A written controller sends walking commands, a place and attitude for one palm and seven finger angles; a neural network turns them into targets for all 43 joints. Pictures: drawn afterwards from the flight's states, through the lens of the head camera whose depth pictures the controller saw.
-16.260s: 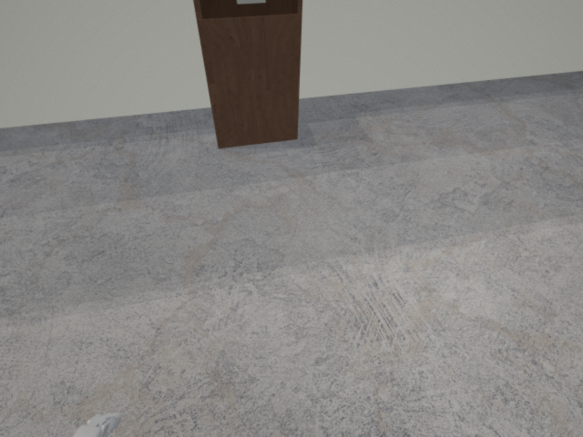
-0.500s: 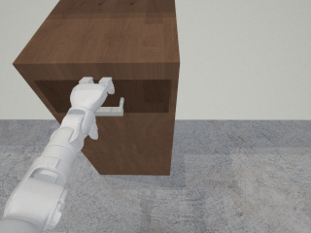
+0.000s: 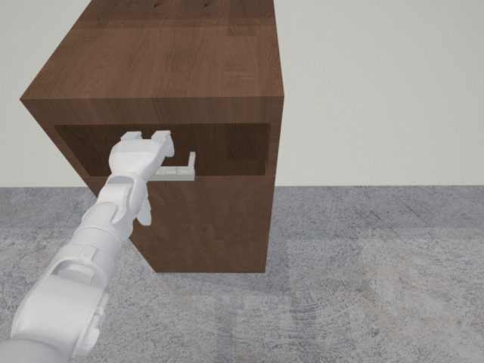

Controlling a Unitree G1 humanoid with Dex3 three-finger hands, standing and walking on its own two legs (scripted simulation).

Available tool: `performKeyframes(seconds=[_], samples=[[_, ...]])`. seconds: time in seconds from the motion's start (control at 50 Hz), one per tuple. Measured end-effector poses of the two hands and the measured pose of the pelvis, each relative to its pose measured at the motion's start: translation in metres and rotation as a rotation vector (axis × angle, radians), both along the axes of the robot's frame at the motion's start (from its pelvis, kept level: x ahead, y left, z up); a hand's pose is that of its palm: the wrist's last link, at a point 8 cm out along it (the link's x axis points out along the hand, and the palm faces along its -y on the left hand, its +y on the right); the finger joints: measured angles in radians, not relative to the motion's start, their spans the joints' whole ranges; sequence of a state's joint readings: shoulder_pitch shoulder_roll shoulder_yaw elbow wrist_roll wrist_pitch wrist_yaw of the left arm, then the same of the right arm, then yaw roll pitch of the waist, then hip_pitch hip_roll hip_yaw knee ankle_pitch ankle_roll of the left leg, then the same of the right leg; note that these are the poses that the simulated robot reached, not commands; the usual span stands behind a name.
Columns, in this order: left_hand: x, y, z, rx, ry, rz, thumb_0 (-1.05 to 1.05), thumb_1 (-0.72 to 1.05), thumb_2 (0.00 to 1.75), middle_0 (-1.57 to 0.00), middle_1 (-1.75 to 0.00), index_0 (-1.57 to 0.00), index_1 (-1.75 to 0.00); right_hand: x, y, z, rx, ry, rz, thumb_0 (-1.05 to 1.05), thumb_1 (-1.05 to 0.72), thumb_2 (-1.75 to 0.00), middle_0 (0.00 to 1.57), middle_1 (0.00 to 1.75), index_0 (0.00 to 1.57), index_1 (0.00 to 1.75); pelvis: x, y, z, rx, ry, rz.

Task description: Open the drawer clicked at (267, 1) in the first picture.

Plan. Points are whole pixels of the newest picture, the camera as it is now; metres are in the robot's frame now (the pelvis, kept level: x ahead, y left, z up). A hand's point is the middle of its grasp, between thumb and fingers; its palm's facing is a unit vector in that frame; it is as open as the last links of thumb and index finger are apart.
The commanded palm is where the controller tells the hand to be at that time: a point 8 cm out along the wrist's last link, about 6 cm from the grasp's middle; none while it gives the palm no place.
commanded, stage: lower the fingers behind the handle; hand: left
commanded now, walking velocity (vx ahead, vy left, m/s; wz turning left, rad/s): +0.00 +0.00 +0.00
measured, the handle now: (166, 165) +0.49 +0.16 +0.00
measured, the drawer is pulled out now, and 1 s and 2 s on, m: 0.00 0.00 0.00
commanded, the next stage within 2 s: lift the fingers back up to retry in 1.32 s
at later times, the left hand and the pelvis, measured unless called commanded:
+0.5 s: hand (155, 176) +0.45 +0.17 +0.02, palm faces -0.04 -0.01 -1.00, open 13.7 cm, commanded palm +0.42 +0.18 +0.06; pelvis -0.01 +0.00 -0.01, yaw +0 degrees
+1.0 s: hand (156, 178) +0.45 +0.18 +0.01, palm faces +0.01 +0.00 -1.00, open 13.7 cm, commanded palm +0.43 +0.18 +0.03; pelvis -0.03 +0.00 -0.02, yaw +1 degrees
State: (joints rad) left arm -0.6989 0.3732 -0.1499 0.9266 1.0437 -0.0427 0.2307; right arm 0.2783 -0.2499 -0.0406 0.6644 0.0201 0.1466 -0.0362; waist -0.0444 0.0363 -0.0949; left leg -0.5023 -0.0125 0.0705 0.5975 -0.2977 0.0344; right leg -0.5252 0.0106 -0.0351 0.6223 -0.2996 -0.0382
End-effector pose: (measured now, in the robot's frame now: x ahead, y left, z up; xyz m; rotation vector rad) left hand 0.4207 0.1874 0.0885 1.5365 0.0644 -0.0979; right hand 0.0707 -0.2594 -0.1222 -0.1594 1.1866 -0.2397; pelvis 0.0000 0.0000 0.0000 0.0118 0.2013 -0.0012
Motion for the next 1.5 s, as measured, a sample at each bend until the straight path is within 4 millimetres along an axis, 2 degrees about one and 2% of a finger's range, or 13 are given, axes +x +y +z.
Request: performKeyframes(seconds=[0.08, 0.18, 0.3, 0.46, 0.54, 0.82, 1.04, 1.32, 1.5], samples=[[0.000, 0.001, -0.012, -0.003, -0.012, -0.042, 0.00, -0.49, 0.30, -0.32, -1.20, -0.32, -1.20, -0.007, -0.004, -0.001, -0.026, 0.026, 0.000, 0.01, -0.90, -0.90, 0.21, 0.30, 0.20, 0.30, -0.001, 0.002, -0.003, -0.003, 0.019, 0.009], [0.007, -0.003, -0.011, -0.009, -0.093, -0.066, 0.00, -0.49, 0.30, -0.35, -1.23, -0.33, -1.20, -0.017, -0.006, -0.008, -0.035, 0.073, -0.002, 0.01, -0.90, -0.90, 0.21, 0.30, 0.20, 0.30, 0.000, 0.005, -0.008, -0.008, 0.051, 0.016], [0.008, -0.009, -0.011, -0.009, -0.132, -0.014, 0.00, -0.49, 0.30, -0.39, -1.24, -0.35, -1.25, -0.026, 0.002, -0.017, 0.005, 0.111, -0.006, 0.01, -0.90, -0.90, 0.20, 0.30, 0.20, 0.30, 0.001, 0.008, -0.010, -0.010, 0.060, 0.014], [0.007, -0.014, -0.008, 0.013, -0.097, 0.041, 0.00, -0.49, 0.30, -0.36, -1.22, -0.34, -1.26, -0.027, 0.010, -0.014, 0.027, 0.072, -0.027, 0.01, -0.90, -0.90, 0.21, 0.30, 0.20, 0.30, -0.005, 0.005, -0.008, -0.007, 0.042, 0.002], [0.004, -0.011, -0.018, 0.035, -0.031, 0.047, 0.00, -0.49, 0.30, -0.33, -1.21, -0.32, -1.24, -0.028, 0.007, -0.010, 0.011, 0.045, -0.036, 0.01, -0.90, -0.90, 0.21, 0.30, 0.20, 0.30, -0.009, 0.004, -0.008, -0.006, 0.039, -0.004], [0.005, -0.009, -0.024, 0.030, -0.112, 0.007, 0.00, -0.49, 0.30, -0.33, -1.34, -0.32, -1.20, -0.047, -0.011, -0.018, -0.045, 0.086, -0.010, 0.01, -0.90, -0.90, 0.21, 0.30, 0.20, 0.30, -0.019, 0.001, -0.021, -0.010, 0.087, 0.012], [0.007, -0.012, -0.023, 0.043, -0.101, 0.045, 0.00, -0.49, 0.30, -0.33, -1.32, -0.32, -1.28, -0.060, -0.005, -0.022, -0.025, 0.089, -0.025, 0.01, -0.90, -0.90, 0.21, 0.30, 0.20, 0.30, -0.027, 0.000, -0.025, -0.013, 0.094, 0.012], [0.008, -0.011, -0.023, 0.039, -0.084, 0.023, 0.00, -0.49, 0.30, -0.31, -1.36, -0.34, -1.24, -0.079, -0.003, -0.024, -0.044, 0.092, -0.033, 0.01, -0.90, -0.90, 0.21, 0.30, 0.20, 0.30, -0.036, 0.003, -0.030, -0.016, 0.100, 0.011], [0.008, -0.009, -0.024, 0.026, -0.101, 0.014, 0.00, -0.49, 0.30, -0.31, -1.38, -0.36, -1.24, -0.084, -0.002, -0.025, -0.051, 0.094, -0.041, 0.01, -0.90, -0.90, 0.21, 0.30, 0.20, 0.30, -0.039, 0.006, -0.032, -0.019, 0.109, 0.006]])
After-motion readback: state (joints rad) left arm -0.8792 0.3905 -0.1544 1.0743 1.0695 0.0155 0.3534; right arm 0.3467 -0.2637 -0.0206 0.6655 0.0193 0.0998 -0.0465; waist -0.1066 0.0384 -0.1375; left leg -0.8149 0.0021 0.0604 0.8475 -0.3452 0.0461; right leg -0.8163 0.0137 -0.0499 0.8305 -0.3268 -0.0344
